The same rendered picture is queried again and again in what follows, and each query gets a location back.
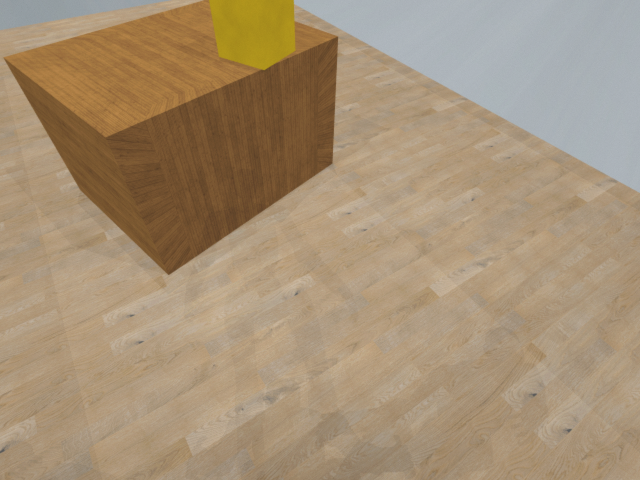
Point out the carton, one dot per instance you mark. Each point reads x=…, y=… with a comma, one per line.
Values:
x=257, y=33

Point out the pedestal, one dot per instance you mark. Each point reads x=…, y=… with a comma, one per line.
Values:
x=176, y=145

